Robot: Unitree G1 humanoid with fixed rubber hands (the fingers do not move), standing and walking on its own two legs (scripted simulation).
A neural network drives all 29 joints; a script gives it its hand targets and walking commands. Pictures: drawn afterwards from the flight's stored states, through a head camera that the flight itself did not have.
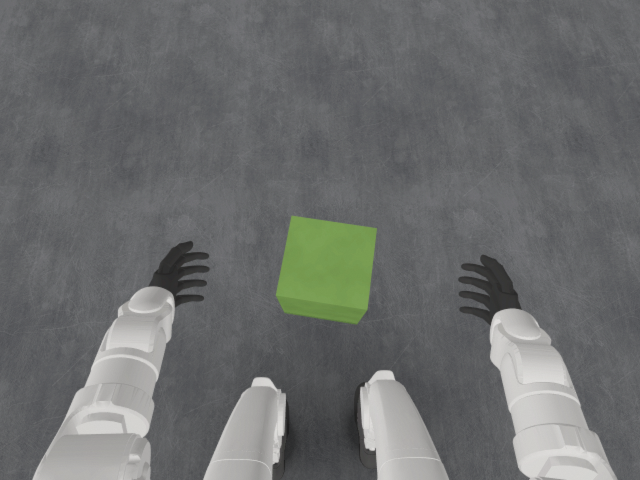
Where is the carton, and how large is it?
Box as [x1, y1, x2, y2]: [276, 216, 376, 324]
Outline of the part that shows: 291,216 276,291 276,296 284,312 356,324 367,309 376,228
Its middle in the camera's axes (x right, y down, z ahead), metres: +0.02 +0.08 +1.02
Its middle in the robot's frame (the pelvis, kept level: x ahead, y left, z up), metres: +0.49 -0.02 -0.57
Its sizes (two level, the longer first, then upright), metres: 0.210 0.200 0.250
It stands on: the floor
